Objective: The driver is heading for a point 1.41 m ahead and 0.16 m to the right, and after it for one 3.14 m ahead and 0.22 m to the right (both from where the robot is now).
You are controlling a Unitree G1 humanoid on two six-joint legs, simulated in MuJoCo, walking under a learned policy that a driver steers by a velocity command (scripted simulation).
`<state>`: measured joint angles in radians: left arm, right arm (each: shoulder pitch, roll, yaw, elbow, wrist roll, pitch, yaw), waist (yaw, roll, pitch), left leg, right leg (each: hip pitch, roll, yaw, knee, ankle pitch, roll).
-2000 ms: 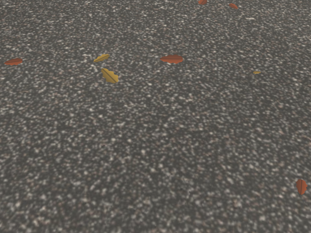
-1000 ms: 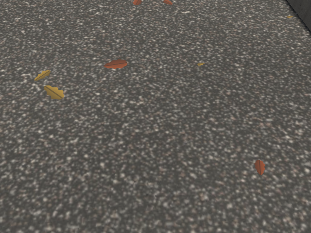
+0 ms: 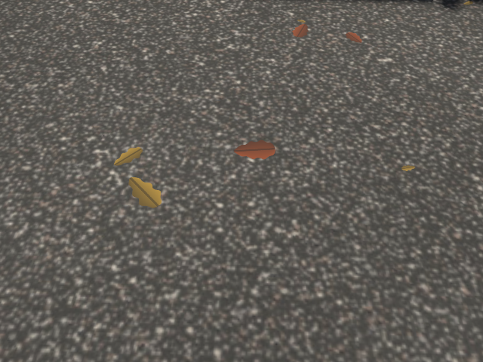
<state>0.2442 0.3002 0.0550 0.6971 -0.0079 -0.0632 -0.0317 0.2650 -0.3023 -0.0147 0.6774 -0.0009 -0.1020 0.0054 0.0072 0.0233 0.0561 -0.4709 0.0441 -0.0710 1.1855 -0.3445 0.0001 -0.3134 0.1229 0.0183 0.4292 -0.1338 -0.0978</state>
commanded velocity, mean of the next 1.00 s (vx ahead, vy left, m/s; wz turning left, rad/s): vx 0.21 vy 0.00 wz -0.35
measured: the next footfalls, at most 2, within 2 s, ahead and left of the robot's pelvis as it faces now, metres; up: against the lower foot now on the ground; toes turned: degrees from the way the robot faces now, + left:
left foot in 0.28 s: +0.36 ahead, +0.15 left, +0.00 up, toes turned -13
right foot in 0.74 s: +0.30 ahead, -0.09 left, +0.00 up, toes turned -24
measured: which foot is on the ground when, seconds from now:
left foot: up 0.00-0.26, down 0.28-0.74, up 0.76-1.00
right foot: down 0.00-0.28, up 0.30-0.72, down 0.74-1.00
